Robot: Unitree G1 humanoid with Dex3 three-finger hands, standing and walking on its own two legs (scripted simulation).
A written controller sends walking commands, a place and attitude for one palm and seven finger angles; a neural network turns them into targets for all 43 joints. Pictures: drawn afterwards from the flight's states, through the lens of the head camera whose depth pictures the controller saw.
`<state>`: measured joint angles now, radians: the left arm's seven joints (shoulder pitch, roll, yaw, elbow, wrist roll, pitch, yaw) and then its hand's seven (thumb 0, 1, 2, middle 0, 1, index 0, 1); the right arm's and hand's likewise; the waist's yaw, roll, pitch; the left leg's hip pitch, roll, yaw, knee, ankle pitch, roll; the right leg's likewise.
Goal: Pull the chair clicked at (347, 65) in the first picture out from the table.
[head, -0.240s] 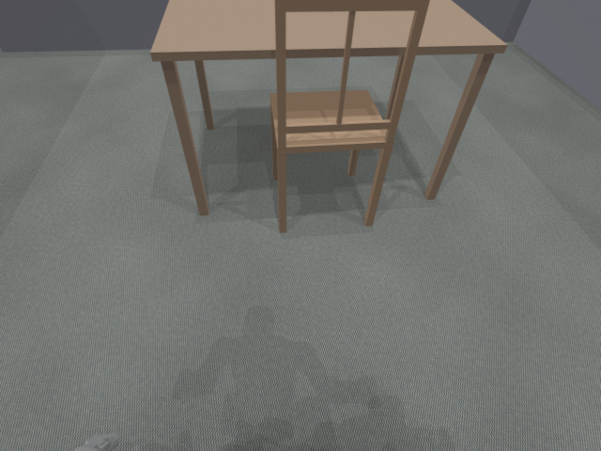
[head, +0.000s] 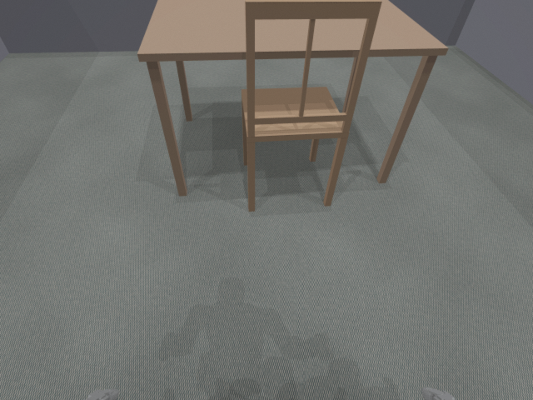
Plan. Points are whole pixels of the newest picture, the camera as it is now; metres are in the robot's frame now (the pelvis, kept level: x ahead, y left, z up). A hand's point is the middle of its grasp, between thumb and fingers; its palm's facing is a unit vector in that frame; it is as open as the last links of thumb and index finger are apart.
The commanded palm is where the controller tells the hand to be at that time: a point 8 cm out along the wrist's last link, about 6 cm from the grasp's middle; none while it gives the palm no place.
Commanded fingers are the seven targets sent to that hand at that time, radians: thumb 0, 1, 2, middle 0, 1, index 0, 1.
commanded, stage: stand and wait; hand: left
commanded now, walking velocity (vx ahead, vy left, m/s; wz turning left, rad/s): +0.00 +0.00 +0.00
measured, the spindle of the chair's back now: (306, 72) +1.18 -0.06 -0.04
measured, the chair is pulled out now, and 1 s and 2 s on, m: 0.00 0.00 0.00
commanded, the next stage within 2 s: look at it before walking up in 0.58 s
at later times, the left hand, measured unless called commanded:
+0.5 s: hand out of the picture +0.05 +0.24 -0.15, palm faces -0.03 -0.94 -0.34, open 7.4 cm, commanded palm none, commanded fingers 0.00 0.90 0.90 -0.20 -0.30 -0.20 -0.30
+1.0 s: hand out of the picture +0.05 +0.23 -0.15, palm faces -0.03 -0.95 -0.32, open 7.4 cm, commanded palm none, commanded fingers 0.00 0.90 0.90 -0.20 -0.30 -0.20 -0.30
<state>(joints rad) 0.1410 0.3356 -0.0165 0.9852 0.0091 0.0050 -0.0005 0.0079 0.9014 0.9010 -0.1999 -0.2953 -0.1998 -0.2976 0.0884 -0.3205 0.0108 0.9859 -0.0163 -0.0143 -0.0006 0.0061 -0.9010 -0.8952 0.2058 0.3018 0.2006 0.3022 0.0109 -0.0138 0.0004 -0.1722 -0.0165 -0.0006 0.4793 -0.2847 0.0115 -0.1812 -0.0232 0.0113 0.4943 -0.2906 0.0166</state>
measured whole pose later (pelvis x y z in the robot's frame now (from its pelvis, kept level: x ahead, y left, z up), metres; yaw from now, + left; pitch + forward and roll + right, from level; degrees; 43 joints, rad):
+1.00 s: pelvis -0.02 -0.02 +0.01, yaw -1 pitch -2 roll +0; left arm 0.15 0.34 -0.01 1.09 0.01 0.00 0.00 0.01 0.90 0.90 -0.20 -0.30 -0.20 -0.30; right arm 0.13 -0.33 0.01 1.11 -0.01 -0.01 0.00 0.01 -0.90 -0.90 0.20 0.30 0.20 0.30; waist 0.00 -0.01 0.02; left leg -0.15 0.01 0.00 0.38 -0.21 -0.01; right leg -0.17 0.00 0.01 0.40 -0.21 -0.01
